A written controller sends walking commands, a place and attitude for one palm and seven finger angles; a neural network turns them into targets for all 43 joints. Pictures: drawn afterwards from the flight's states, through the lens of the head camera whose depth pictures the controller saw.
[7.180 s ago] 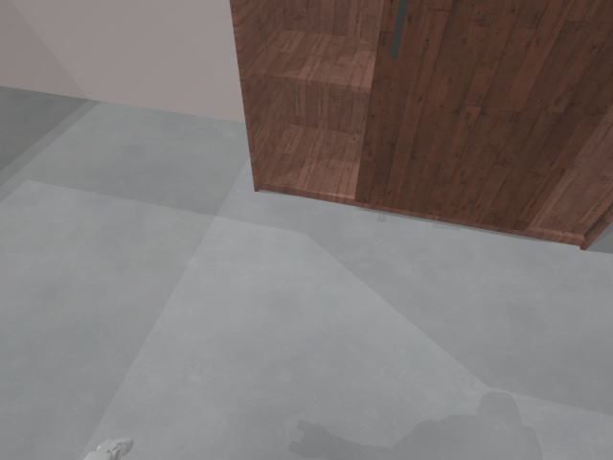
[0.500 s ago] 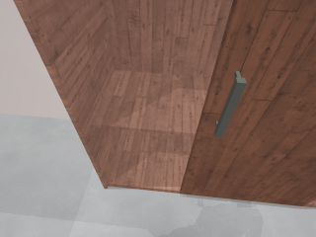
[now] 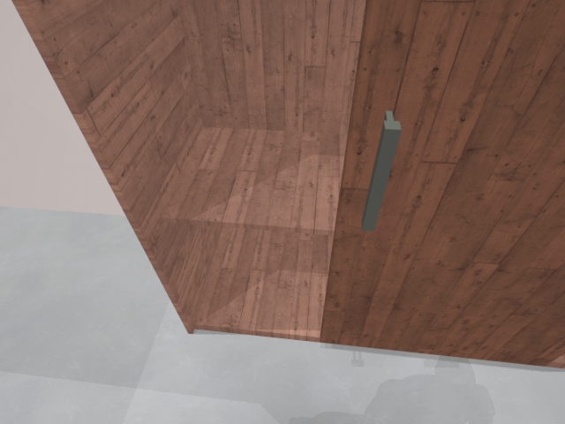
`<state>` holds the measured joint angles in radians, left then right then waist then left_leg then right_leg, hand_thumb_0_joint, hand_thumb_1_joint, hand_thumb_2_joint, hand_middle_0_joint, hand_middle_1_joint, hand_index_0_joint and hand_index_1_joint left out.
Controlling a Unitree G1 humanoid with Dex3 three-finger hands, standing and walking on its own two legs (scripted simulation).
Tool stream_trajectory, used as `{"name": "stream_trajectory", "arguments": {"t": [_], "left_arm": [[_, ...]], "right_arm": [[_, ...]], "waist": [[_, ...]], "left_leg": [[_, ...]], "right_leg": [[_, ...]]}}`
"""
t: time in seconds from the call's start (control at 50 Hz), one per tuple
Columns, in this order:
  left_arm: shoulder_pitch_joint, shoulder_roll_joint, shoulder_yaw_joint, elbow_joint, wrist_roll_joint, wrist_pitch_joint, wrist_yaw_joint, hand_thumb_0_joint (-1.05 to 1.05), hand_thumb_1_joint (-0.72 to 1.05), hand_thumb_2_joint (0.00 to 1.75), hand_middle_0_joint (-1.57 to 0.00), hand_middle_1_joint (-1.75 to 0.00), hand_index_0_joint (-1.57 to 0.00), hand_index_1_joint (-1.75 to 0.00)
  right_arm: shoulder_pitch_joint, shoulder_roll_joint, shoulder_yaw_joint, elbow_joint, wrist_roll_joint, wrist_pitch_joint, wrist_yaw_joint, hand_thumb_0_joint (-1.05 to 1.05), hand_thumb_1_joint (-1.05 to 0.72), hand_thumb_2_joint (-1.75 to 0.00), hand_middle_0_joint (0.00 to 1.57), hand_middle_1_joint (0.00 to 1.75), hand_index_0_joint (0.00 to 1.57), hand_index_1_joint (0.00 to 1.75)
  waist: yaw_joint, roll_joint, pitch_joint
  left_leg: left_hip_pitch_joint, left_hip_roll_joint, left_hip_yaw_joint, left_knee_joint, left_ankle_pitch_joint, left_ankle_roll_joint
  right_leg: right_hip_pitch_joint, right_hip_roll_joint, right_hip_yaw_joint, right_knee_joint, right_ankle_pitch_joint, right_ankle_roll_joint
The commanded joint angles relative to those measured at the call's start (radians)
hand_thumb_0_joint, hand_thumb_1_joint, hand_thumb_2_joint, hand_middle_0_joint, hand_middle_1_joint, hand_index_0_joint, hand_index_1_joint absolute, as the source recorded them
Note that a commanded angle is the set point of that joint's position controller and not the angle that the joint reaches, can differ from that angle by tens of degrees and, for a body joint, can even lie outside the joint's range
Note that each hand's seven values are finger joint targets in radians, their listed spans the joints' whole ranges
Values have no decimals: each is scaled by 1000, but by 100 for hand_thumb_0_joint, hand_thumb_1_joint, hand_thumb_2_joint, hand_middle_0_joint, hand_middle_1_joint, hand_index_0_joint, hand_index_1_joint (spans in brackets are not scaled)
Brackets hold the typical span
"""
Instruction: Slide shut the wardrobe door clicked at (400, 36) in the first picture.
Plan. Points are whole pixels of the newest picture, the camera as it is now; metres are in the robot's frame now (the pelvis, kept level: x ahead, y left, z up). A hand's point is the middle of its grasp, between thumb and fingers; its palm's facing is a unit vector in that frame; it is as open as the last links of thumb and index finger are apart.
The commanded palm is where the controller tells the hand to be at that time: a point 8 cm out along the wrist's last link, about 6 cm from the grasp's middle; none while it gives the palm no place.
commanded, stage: look again from close up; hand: right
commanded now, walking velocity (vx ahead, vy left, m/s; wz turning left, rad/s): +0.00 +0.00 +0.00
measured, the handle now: (377, 175) +0.50 -0.13 +0.08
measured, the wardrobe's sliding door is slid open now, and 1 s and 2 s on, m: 0.47 0.47 0.47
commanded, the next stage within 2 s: none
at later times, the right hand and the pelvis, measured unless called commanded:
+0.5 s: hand out of the picture -0.09 -0.16 -0.17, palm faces +0.03 +0.99 -0.13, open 7.4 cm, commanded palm none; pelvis -0.01 -0.01 +0.01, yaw +0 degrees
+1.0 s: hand out of the picture -0.04 -0.15 -0.17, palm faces +0.03 +0.99 -0.13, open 7.4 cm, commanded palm none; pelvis -0.01 +0.00 +0.01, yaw +0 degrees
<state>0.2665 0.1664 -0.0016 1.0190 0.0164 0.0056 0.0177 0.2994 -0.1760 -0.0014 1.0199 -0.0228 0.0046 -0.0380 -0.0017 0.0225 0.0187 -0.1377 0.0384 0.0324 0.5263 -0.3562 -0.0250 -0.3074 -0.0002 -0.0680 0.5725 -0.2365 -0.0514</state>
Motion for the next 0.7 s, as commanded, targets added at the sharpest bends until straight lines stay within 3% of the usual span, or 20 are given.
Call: {"name": "stream_trajectory", "arguments": {"t": [0.0, 0.2, 0.32, 0.36, 0.4, 0.48, 0.52, 0.56, 0.6, 0.68], "left_arm": [[16, 135, 32, -59, 0, -14, 0, 0, 90, 90, -20, -30, -20, -30], [41, 123, 28, -10, -8, -18, -3, 0, 90, 90, -20, -30, -20, -30], [51, 109, 26, 24, -12, -18, -2, 0, 90, 90, -20, -30, -20, -30], [54, 103, 24, 35, -12, -20, -1, 0, 90, 90, -20, -30, -20, -30], [58, 100, 24, 44, -14, -19, -1, 0, 90, 90, -20, -30, -20, -30], [62, 87, 20, 59, -14, -23, 0, 0, 90, 90, -20, -30, -20, -30], [60, 83, 19, 61, -15, -22, 1, 0, 90, 90, -20, -30, -20, -30], [65, 76, 18, 67, -14, -23, 2, 0, 90, 90, -20, -30, -20, -30], [65, 75, 18, 69, -15, -21, 2, 0, 90, 90, -20, -30, -20, -30], [69, 69, 18, 70, -12, -21, 2, 0, 90, 90, -20, -30, -20, -30]], "right_arm": [[123, -88, -10, -23, -2, -4, -1, 0, -90, -90, 20, 30, 20, 30], [189, -73, 0, 28, -1, -15, 1, 0, -90, -90, 20, 30, 20, 30], [216, -56, 8, 65, 0, -20, -2, 0, -90, -90, 20, 30, 20, 30], [226, -48, 9, 75, 1, -21, -3, 0, -90, -90, 20, 30, 20, 30], [231, -47, 10, 79, 0, -23, -4, 0, -90, -90, 20, 30, 20, 30], [234, -35, 12, 88, 2, -24, -6, 0, -90, -90, 20, 30, 20, 30], [229, -32, 12, 91, 2, -25, -7, 0, -90, -90, 20, 30, 20, 30], [228, -29, 11, 91, 3, -25, -7, 0, -90, -90, 20, 30, 20, 30], [227, -29, 10, 90, 2, -25, -7, 0, -90, -90, 20, 30, 20, 30], [224, -23, 7, 89, 3, -24, -7, 0, -90, -90, 20, 30, 20, 30]], "waist": [[-17, -65, 80], [-16, -38, 51], [-9, -12, 71], [-9, -29, 66], [-9, -1, 68], [-7, -22, 65], [-7, 4, 75], [-7, -27, 75], [-9, -5, 85], [-8, -22, 79]], "left_leg": [[-88, 18, -29, -94, -42, 57], [-104, 39, -45, -134, -4, 52], [-134, 48, -57, -156, 3, 48], [-140, 51, -58, -157, 8, 46], [-132, 49, -58, -164, 15, 46], [-137, 56, -61, -165, 35, 44], [-135, 60, -63, -173, 43, 44], [-135, 57, -61, -170, 36, 44], [-131, 55, -60, -177, 30, 44], [-134, 55, -57, -171, 25, 46]], "right_leg": [[-48, -114, 210, -286, -266, -17], [5, -108, 196, -307, -222, -11], [28, -102, 178, -297, -186, -6], [40, -104, 175, -299, -180, -5], [39, -102, 169, -289, -163, -6], [57, -100, 157, -277, -120, -4], [53, -95, 147, -260, -90, -3], [51, -96, 153, -268, -102, -2], [41, -94, 151, -261, -103, -3], [45, -93, 156, -269, -114, 0]]}}
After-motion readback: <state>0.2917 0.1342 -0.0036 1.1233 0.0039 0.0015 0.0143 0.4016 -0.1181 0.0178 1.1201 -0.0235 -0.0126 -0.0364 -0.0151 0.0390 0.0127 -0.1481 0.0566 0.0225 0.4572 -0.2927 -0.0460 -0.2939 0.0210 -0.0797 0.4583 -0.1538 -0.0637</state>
